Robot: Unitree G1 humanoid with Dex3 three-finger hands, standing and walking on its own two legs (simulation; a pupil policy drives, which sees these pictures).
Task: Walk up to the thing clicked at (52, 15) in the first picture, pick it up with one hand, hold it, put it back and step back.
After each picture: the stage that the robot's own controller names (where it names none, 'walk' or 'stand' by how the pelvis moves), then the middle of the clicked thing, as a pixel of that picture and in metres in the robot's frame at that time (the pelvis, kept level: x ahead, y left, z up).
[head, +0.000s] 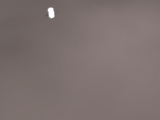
stand; (51, 12) +2.13 +0.50 -0.72
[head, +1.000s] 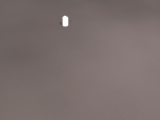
walk; (65, 21) +2.00 +0.25 -0.70
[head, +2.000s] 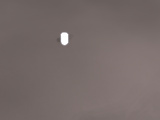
walk; (64, 38) +1.36 +0.18 -0.71
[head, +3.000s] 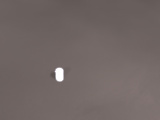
walk; (59, 74) +0.91 +0.19 -0.71
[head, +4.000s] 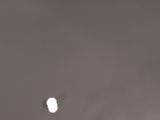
walk; (52, 105) +0.58 +0.22 -0.71
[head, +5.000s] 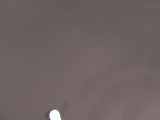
stand; (55, 117) +0.44 +0.20 -0.70
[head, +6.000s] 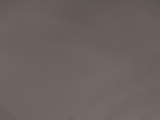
stand; out of the picture +0.40 +0.18 -0.72
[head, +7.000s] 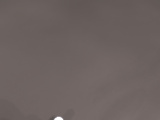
stand; out of the picture +0.42 +0.19 -0.72
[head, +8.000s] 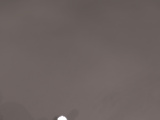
stand; out of the picture +0.44 +0.19 -0.71
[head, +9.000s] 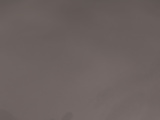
stand; out of the picture +0.45 +0.20 -0.72
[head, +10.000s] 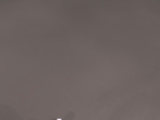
stand; out of the picture +0.44 +0.19 -0.73
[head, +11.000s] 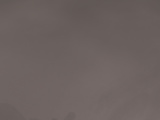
stand; out of the picture +0.43 +0.19 -0.73
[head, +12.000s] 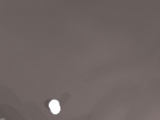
go down; (54, 107) +0.46 +0.19 -0.68
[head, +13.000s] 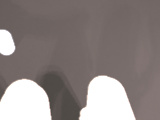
go down; (4, 43) +0.50 +0.27 -0.29
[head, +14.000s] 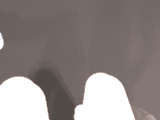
close in; out of the picture +0.49 +0.29 -0.27
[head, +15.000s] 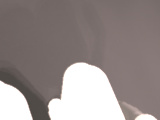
close; out of the picture +0.46 +0.32 -0.22
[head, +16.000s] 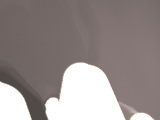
lift; out of the picture +0.45 +0.32 -0.23
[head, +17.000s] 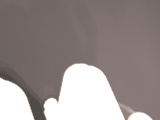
lift; out of the picture +0.43 +0.30 -0.23
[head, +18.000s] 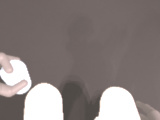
lift; (17, 78) +0.32 +0.24 -0.07
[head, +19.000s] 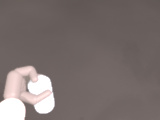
hold; (42, 95) +0.31 +0.15 +0.02
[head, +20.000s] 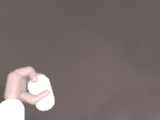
hold; (42, 93) +0.32 +0.16 -0.02
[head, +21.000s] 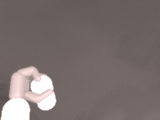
crouch; (44, 93) +0.33 +0.15 -0.04
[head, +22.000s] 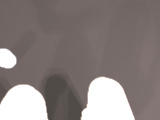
lower; (5, 59) +0.46 +0.25 -0.28
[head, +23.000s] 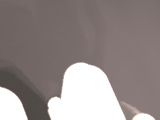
lower; out of the picture +0.52 +0.38 -0.26
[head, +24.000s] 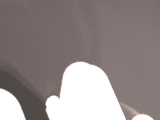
lower; out of the picture +0.51 +0.39 -0.26
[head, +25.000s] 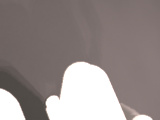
lower; out of the picture +0.51 +0.39 -0.26
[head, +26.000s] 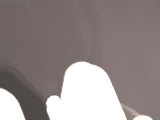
lower; out of the picture +0.51 +0.39 -0.26
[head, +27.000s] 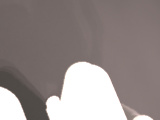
open; out of the picture +0.51 +0.39 -0.26
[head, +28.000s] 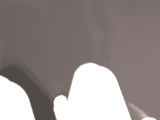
stand; out of the picture +0.51 +0.39 -0.26
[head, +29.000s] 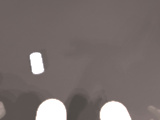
walk; (36, 63) +0.56 +0.29 -0.50
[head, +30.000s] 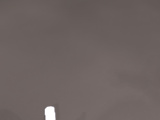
stand; (50, 116) +0.52 +0.26 -0.69
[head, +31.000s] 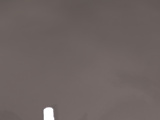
stand; (48, 117) +0.52 +0.28 -0.69
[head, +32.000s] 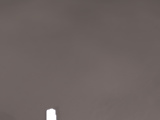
stand; (51, 118) +0.53 +0.27 -0.73
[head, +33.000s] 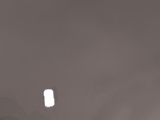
walk; (49, 98) +0.57 +0.29 -0.73
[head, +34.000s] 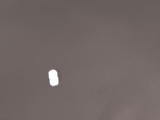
walk; (53, 77) +0.76 +0.33 -0.72
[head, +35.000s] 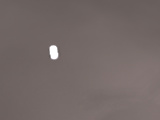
walk; (53, 52) +1.08 +0.27 -0.72
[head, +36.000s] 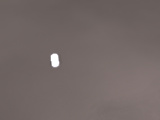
stand; (54, 60) +1.09 +0.32 -0.73
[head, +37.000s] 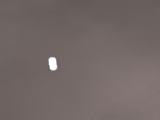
stand; (52, 63) +1.11 +0.34 -0.75
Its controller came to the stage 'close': yes
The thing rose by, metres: 0.70
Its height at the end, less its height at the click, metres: -0.02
